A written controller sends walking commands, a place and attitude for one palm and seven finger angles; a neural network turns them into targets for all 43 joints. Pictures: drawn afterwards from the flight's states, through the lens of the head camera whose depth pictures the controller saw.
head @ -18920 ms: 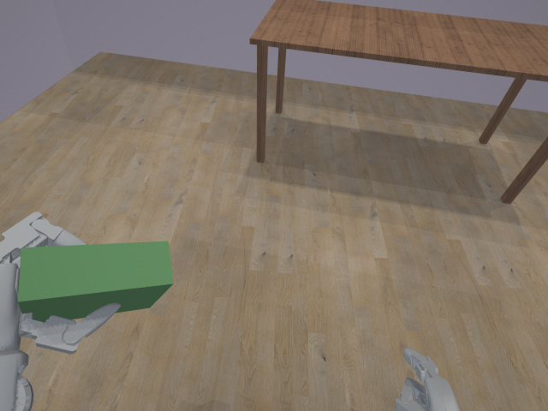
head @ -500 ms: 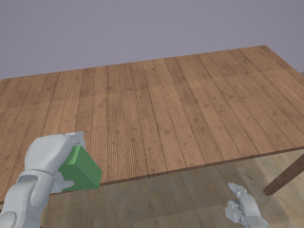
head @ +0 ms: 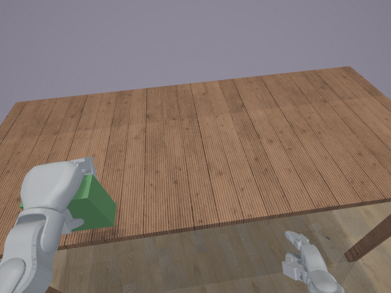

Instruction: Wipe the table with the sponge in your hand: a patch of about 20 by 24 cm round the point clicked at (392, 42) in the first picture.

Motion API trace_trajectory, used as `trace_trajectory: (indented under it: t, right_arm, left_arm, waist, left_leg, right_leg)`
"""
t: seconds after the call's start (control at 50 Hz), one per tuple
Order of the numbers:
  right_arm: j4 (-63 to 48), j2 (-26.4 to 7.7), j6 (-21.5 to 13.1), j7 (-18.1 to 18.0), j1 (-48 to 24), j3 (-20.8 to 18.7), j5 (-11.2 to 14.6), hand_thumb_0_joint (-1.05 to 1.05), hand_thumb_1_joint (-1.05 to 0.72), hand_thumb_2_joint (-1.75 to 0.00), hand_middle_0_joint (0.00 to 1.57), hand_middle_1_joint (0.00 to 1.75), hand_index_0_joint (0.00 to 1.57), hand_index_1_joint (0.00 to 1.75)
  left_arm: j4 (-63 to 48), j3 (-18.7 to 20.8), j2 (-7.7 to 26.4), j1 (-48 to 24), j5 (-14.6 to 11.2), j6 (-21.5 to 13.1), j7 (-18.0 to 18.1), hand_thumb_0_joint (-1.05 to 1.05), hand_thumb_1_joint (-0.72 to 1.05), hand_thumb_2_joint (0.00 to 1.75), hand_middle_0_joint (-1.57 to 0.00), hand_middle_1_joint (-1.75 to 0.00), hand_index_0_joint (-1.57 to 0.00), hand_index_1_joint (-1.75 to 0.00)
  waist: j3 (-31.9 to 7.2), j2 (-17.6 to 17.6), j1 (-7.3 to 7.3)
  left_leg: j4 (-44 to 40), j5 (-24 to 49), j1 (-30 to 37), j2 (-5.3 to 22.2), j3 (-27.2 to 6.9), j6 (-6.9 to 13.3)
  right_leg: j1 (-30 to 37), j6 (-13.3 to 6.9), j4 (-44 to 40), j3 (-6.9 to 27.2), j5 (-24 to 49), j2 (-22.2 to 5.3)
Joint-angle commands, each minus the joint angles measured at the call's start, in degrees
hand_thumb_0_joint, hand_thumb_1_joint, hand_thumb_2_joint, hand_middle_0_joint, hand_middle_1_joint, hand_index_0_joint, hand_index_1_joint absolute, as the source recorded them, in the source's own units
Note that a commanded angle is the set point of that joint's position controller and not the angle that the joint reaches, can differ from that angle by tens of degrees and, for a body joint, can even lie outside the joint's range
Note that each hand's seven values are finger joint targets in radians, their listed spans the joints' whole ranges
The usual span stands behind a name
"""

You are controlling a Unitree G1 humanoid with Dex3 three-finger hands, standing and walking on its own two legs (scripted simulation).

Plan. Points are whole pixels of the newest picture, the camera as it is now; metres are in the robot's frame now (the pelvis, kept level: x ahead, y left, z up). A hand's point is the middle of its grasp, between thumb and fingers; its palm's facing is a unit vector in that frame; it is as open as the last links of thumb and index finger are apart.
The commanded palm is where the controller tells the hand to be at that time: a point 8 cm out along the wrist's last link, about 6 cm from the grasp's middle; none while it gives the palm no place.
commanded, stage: turn the palm down, sponge in hand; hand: left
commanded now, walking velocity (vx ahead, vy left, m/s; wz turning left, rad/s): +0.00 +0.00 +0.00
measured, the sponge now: (80, 210) +0.22 +0.30 +0.05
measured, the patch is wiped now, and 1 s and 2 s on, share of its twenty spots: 0.00 0.00 0.00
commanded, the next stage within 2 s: move the sponge above the wiping area in 0.08 s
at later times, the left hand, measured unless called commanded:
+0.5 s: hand (81, 195) +0.23 +0.27 +0.10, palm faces +0.08 -0.08 -0.99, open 9.4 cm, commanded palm +0.19 +0.27 +0.16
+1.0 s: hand (96, 195) +0.24 +0.26 +0.08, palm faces +0.03 -0.08 -1.00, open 9.4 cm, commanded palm +0.22 +0.25 +0.14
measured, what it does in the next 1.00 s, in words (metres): stands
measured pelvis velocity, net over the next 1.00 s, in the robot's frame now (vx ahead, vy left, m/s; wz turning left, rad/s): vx -0.01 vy -0.02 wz -0.02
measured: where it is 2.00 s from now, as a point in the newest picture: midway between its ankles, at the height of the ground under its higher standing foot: outside the picture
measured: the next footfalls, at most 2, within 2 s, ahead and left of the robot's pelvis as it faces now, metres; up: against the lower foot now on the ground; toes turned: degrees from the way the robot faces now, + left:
none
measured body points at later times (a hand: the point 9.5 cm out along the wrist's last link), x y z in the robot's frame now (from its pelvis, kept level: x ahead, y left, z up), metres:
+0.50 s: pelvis -0.01 -0.01 +0.00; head -0.02 -0.04 +0.45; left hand +0.22 +0.27 +0.15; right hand +0.21 -0.21 -0.10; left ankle -0.08 +0.08 -0.74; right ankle +0.05 -0.12 -0.74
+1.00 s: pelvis -0.01 -0.02 +0.00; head -0.01 -0.06 +0.45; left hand +0.24 +0.26 +0.13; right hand +0.22 -0.23 -0.09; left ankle -0.08 +0.08 -0.74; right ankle +0.05 -0.12 -0.74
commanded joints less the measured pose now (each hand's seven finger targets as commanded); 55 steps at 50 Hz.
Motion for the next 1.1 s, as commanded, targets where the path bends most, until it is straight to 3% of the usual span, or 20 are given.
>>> trace_trajectory:
  t: [0.0,0.08,0.16,0.18,0.26,0.28,0.36,0.4,0.5,0.62,0.66,0.7,0.76,0.78,0.86,0.88,0.96,0.98,1.06,1.08]
  right_arm:
    - [-8.6,-7.0,-2.5,-0.5,-9.9,-3.2,0.5,0.0,-0.9,-0.9,0.2,0.3,0.2,0.3]
    - [-9.7,-7.0,-2.8,-0.3,-11.5,-2.5,0.9,0.0,-0.9,-0.9,0.2,0.3,0.2,0.3]
    - [-11.0,-7.5,-2.5,-0.3,-13.9,-2.0,0.4,0.0,-0.9,-0.9,0.2,0.3,0.2,0.3]
    - [-11.4,-6.7,-2.7,-0.4,-11.5,-2.0,0.2,0.0,-0.9,-0.9,0.2,0.3,0.2,0.3]
    - [-10.2,-6.9,-2.9,-0.8,-12.3,-2.3,-0.1,0.0,-0.9,-0.9,0.2,0.3,0.2,0.3]
    - [-9.9,-6.2,-3.1,-0.9,-10.3,-2.4,-0.1,0.0,-0.9,-0.9,0.2,0.3,0.2,0.3]
    - [-9.1,-6.8,-3.3,-0.7,-12.6,-2.6,0.3,0.0,-0.9,-0.9,0.2,0.3,0.2,0.3]
    - [-8.9,-6.7,-3.0,-0.7,-10.7,-3.1,0.6,0.0,-0.9,-0.9,0.2,0.3,0.2,0.3]
    - [-8.7,-7.3,-2.9,-0.9,-11.4,-2.9,1.2,0.0,-0.9,-0.9,0.2,0.3,0.2,0.3]
    - [-9.0,-7.1,-3.9,-1.3,-10.5,-3.2,0.5,0.0,-0.9,-0.9,0.2,0.3,0.2,0.3]
    - [-9.0,-7.0,-4.4,-1.5,-11.9,-3.0,0.4,0.0,-0.9,-0.9,0.2,0.3,0.2,0.3]
    - [-8.2,-6.6,-4.4,-1.6,-9.4,-3.5,0.2,0.0,-0.9,-0.9,0.2,0.3,0.2,0.3]
    - [-8.2,-6.8,-4.2,-1.4,-11.9,-3.2,0.6,0.0,-0.9,-0.9,0.2,0.3,0.2,0.3]
    - [-8.3,-6.2,-4.1,-1.5,-10.9,-3.2,0.7,0.0,-0.9,-0.9,0.2,0.3,0.2,0.3]
    - [-8.0,-7.1,-3.6,-1.4,-13.0,-3.1,1.4,0.0,-0.9,-0.9,0.2,0.3,0.2,0.3]
    - [-8.5,-6.6,-3.6,-1.4,-12.1,-3.1,1.4,0.0,-0.9,-0.9,0.2,0.3,0.2,0.3]
    - [-8.7,-7.1,-3.4,-1.5,-13.5,-2.9,1.6,0.0,-0.9,-0.9,0.2,0.3,0.2,0.3]
    - [-8.8,-6.9,-3.5,-1.7,-12.1,-3.1,1.6,0.0,-0.9,-0.9,0.2,0.3,0.2,0.3]
    - [-8.9,-7.0,-4.0,-1.8,-12.6,-3.1,1.1,0.0,-0.9,-0.9,0.2,0.3,0.2,0.3]
    - [-8.8,-6.5,-4.4,-2.0,-10.9,-3.4,1.0,0.0,-0.9,-0.9,0.2,0.3,0.2,0.3]
  left_arm:
    - [-9.8,8.5,9.6,-13.2,0.0,2.9,3.1,0.0,0.1,1.3,-1.2,-1.6,-1.2,-1.6]
    - [-10.2,3.3,6.0,-13.0,0.0,6.2,-0.6,0.0,0.1,1.3,-1.2,-1.6,-1.2,-1.6]
    - [-15.0,8.6,13.1,-15.0,2.4,4.9,-2.0,0.0,0.1,1.3,-1.2,-1.6,-1.2,-1.6]
    - [-14.6,6.3,10.1,-15.4,2.7,4.0,-1.7,0.0,0.1,1.3,-1.2,-1.6,-1.2,-1.6]
    - [-12.3,11.4,14.0,-17.6,3.5,0.3,1.1,0.0,0.1,1.3,-1.2,-1.6,-1.2,-1.6]
    - [-10.8,9.0,10.7,-17.8,3.5,-0.1,1.9,0.0,0.1,1.3,-1.2,-1.6,-1.2,-1.6]
    - [-9.6,11.1,12.0,-15.8,2.8,0.8,4.0,0.0,0.1,1.3,-1.2,-1.6,-1.2,-1.6]
    - [-6.4,7.7,8.3,-14.4,2.1,2.5,4.0,0.0,0.1,1.3,-1.2,-1.6,-1.2,-1.6]
    - [-2.9,5.3,8.0,-16.4,1.7,6.0,2.1,0.0,0.1,1.3,-1.2,-1.6,-1.2,-1.6]
    - [-5.5,3.7,7.4,-19.8,2.6,1.6,1.0,0.0,0.1,1.3,-1.2,-1.6,-1.2,-1.6]
    - [-6.1,7.8,11.4,-21.9,3.3,0.2,2.1,0.0,0.1,1.3,-1.2,-1.6,-1.2,-1.6]
    - [-3.0,7.3,9.7,-20.8,3.9,-0.9,3.4,0.0,0.1,1.3,-1.2,-1.6,-1.2,-1.6]
    - [-3.4,9.8,11.8,-21.6,4.2,-0.1,5.3,0.0,0.1,1.3,-1.2,-1.6,-1.2,-1.6]
    - [-1.6,6.1,7.6,-22.3,4.3,0.7,5.5,0.0,0.1,1.3,-1.2,-1.6,-1.2,-1.6]
    - [0.3,8.4,10.3,-20.8,3.4,3.8,5.9,0.0,0.1,1.3,-1.2,-1.6,-1.2,-1.6]
    - [0.4,4.2,5.9,-21.8,3.2,4.4,5.4,0.0,0.1,1.3,-1.2,-1.6,-1.2,-1.6]
    - [1.0,4.4,7.3,-21.1,2.8,5.7,3.7,0.0,0.1,1.3,-1.2,-1.6,-1.2,-1.6]
    - [1.8,1.7,4.7,-22.4,2.6,5.6,3.1,0.0,0.1,1.3,-1.2,-1.6,-1.2,-1.6]
    - [-0.4,4.4,8.5,-25.4,3.6,2.8,2.9,0.0,0.1,1.3,-1.2,-1.6,-1.2,-1.6]
    - [0.4,2.9,6.5,-25.6,3.9,1.9,3.2,0.0,0.1,1.3,-1.2,-1.6,-1.2,-1.6]
  waist:
    - [-10.7,2.4,-1.73]
    - [-9.2,-0.1,-2.61]
    - [-11.0,0.1,-1.18]
    - [-13.0,-0.5,-1.11]
    - [-10.9,-1.4,-0.34]
    - [-11.8,-1.0,-0.56]
    - [-10.6,1.2,-0.04]
    - [-10.4,-0.7,-0.73]
    - [-9.3,-1.9,-1.88]
    - [-13.3,-2.2,-1.69]
    - [-13.1,-2.1,-1.21]
    - [-13.6,-3.0,-1.0]
    - [-12.5,-0.3,-0.35]
    - [-13.0,-1.2,-1.06]
    - [-11.9,-1.2,-0.73]
    - [-13.3,-2.2,-1.63]
    - [-12.2,-2.9,-1.63]
    - [-13.3,-3.9,-2.39]
    - [-14.5,-2.7,-1.64]
    - [-16.1,-3.6,-1.94]
  left_leg:
    - [-2.6,29.7,-9.5,1.9,-5.6,-3.1]
    - [-3.2,26.1,-10.5,1.6,-4.9,-1.7]
    - [-4.4,23.0,-11.6,2.0,-6.5,-1.1]
    - [-3.7,23.7,-11.6,1.7,-5.6,-0.9]
    - [-4.7,20.9,-12.3,2.0,-6.9,-1.4]
    - [-4.3,22.2,-12.6,1.9,-6.0,-1.8]
    - [-4.5,22.3,-12.2,1.6,-6.8,-2.2]
    - [-4.0,22.7,-12.5,1.5,-5.5,-2.4]
    - [-4.0,19.2,-12.8,1.0,-4.7,-1.6]
    - [-3.5,19.6,-11.5,0.8,-5.0,-1.0]
    - [-3.6,17.7,-11.5,0.8,-5.2,-0.8]
    - [-3.2,19.2,-12.5,0.8,-4.7,-1.3]
    - [-3.6,18.2,-12.4,0.5,-5.2,-1.3]
    - [-3.1,19.1,-12.9,0.6,-4.2,-1.5]
    - [-3.4,17.7,-12.7,0.2,-4.6,-1.4]
    - [-2.8,18.6,-12.8,0.4,-3.8,-1.4]
    - [-2.9,17.0,-12.2,0.1,-4.2,-0.9]
    - [-2.2,17.0,-12.7,0.0,-3.4,-0.6]
    - [-2.3,17.0,-11.6,0.0,-4.1,-0.6]
    - [-1.6,17.9,-12.0,0.0,-3.5,-0.4]
  right_leg:
    - [14.7,-4.6,0.3,6.9,9.7,-0.4]
    - [14.5,-3.8,0.2,5.8,7.3,-0.5]
    - [17.5,-4.1,1.2,8.2,6.1,1.2]
    - [18.3,-3.8,1.7,6.5,6.0,0.0]
    - [16.8,-4.6,1.2,9.8,4.3,1.8]
    - [17.0,-4.5,1.7,7.8,4.3,0.7]
    - [16.3,-5.2,1.0,10.3,5.5,1.2]
    - [15.8,-4.7,0.8,8.0,5.7,-0.1]
    - [14.6,-4.2,-0.1,7.8,3.2,-0.4]
    - [16.0,-4.0,0.3,8.1,4.5,-0.2]
    - [15.7,-4.4,0.2,10.7,3.4,0.8]
    - [16.0,-4.5,0.8,9.0,4.3,0.1]
    - [15.3,-5.0,0.5,11.4,3.6,0.7]
    - [15.2,-4.7,0.9,9.1,4.1,-0.2]
    - [15.1,-4.9,0.1,11.4,3.5,0.1]
    - [15.7,-4.4,0.7,9.1,4.8,-0.8]
    - [14.5,-4.4,-0.1,10.8,3.7,-0.2]
    - [14.9,-3.8,0.3,9.1,3.7,-0.9]
    - [14.8,-4.2,0.3,11.0,3.9,-0.1]
    - [15.8,-3.9,1.1,9.2,4.9,-0.7]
